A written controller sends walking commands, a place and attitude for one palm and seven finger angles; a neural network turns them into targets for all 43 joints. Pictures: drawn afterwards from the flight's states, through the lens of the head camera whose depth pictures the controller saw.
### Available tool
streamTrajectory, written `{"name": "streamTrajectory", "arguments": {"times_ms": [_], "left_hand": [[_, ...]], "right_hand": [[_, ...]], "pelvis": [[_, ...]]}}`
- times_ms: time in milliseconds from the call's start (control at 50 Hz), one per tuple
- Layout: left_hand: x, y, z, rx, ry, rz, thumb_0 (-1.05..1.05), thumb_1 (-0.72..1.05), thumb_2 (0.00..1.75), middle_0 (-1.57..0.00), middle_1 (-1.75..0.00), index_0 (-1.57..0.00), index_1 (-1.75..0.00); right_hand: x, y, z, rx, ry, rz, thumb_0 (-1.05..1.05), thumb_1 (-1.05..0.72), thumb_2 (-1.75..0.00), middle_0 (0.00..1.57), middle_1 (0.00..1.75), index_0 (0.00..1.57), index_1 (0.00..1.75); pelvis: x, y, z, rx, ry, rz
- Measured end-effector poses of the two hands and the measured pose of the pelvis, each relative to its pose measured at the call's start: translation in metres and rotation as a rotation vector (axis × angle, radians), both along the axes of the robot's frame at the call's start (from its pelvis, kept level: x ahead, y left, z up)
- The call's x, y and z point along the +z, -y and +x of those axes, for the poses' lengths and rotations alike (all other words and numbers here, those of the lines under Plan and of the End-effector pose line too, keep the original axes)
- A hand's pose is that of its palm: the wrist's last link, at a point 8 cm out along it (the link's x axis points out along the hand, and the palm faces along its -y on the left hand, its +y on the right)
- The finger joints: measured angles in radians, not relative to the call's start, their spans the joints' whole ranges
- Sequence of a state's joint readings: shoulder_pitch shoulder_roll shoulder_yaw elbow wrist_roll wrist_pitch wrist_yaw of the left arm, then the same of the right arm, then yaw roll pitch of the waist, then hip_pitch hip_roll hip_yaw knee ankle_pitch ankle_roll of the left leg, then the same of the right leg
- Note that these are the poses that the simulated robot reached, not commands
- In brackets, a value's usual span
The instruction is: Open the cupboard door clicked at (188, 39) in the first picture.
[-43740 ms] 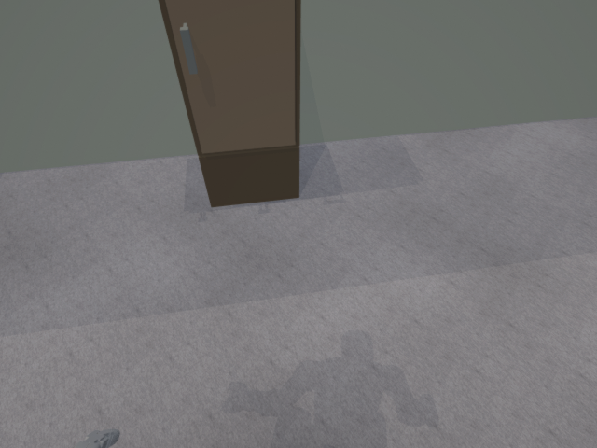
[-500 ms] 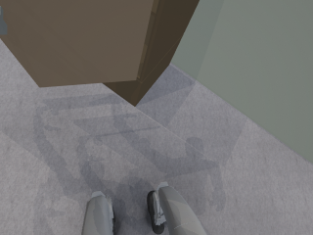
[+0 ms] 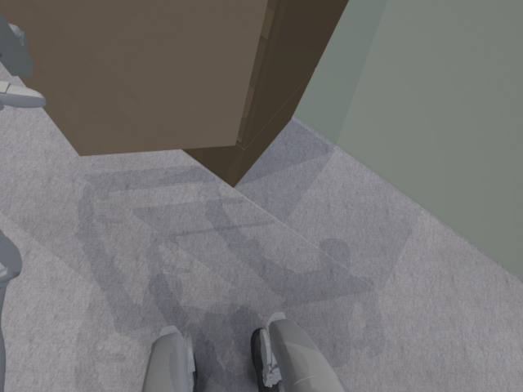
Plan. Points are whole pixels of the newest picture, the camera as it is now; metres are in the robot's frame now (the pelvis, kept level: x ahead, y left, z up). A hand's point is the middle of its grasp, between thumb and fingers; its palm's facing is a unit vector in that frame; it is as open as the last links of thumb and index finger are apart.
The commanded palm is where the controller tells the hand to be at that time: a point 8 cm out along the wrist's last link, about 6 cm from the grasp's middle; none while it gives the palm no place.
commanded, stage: slide the fingers in behind the handle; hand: left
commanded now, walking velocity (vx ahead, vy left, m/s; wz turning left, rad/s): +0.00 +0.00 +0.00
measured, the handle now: out of the picture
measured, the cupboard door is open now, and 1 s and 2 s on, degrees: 46 46 61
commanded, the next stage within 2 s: close the thumb around the handle in 0.62 s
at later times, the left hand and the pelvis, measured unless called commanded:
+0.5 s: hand (16, 54) +0.55 +0.24 +0.08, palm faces +0.08 -1.00 -0.01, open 14.1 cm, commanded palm +0.53 +0.27 +0.08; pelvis +0.00 -0.01 +0.00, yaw +1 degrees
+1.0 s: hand (15, 53) +0.55 +0.24 +0.08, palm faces +0.07 -1.00 -0.01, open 11.8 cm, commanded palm +0.53 +0.27 +0.08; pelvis +0.00 -0.01 +0.00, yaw +1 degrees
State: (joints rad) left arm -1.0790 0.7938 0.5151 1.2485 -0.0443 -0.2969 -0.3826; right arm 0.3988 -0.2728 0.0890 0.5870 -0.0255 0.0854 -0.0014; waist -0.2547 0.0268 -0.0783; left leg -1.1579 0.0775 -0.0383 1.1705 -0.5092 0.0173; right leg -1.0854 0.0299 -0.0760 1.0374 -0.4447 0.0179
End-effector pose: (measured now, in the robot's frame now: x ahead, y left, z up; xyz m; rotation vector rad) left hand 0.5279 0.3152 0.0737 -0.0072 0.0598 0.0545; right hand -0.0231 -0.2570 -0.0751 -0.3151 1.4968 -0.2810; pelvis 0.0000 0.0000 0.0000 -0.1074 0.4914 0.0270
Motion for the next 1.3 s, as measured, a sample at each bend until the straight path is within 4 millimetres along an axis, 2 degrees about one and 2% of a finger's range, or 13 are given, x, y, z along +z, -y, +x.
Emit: {"name": "streamTrajectory", "arguments": {"times_ms": [260, 560, 820, 980, 1300], "left_hand": [[0.003, 0.022, -0.001, -0.002, 0.0, 0.0, -0.02, -0.5, 0.3, -0.3, -1.2, -0.3, -1.2], [0.006, 0.024, -0.007, 0.019, 0.003, 0.02, -0.02, -0.5, 0.3, -0.28, -1.2, -0.28, -1.2], [0.006, 0.023, -0.007, 0.016, 0.011, 0.017, -0.02, -0.47, 0.32, -0.28, -1.21, -0.29, -1.2], [0.007, 0.023, -0.007, 0.019, 0.012, 0.014, -0.02, -0.2, 0.43, -0.29, -1.24, -0.31, -1.23], [0.008, 0.021, -0.011, 0.02, 0.016, 0.013, 0.0, 0.63, 0.79, -0.35, -1.32, -0.36, -1.32]], "right_hand": [[-0.004, 0.002, 0.003, 0.001, 0.011, 0.024, 0.0, -0.91, -0.9, 0.2, 0.29, 0.2, 0.3], [-0.006, 0.007, -0.007, -0.005, -0.005, 0.028, 0.0, -0.91, -0.9, 0.2, 0.29, 0.2, 0.3], [-0.005, 0.011, -0.006, 0.002, -0.003, 0.013, 0.0, -0.91, -0.9, 0.2, 0.29, 0.2, 0.3], [-0.005, 0.009, -0.003, 0.002, 0.005, 0.02, 0.0, -0.91, -0.9, 0.2, 0.29, 0.2, 0.3], [-0.005, 0.003, 0.002, 0.002, 0.012, 0.029, 0.0, -0.91, -0.9, 0.2, 0.29, 0.2, 0.3]], "pelvis": [[0.002, 0.004, 0.001, 0.002, 0.011, 0.011], [0.002, 0.009, -0.002, 0.003, 0.02, 0.018], [0.001, 0.01, -0.003, 0.005, 0.015, 0.017], [0.002, 0.008, -0.002, 0.003, 0.019, 0.016], [0.005, 0.005, 0.001, 0.004, 0.027, 0.017]]}}
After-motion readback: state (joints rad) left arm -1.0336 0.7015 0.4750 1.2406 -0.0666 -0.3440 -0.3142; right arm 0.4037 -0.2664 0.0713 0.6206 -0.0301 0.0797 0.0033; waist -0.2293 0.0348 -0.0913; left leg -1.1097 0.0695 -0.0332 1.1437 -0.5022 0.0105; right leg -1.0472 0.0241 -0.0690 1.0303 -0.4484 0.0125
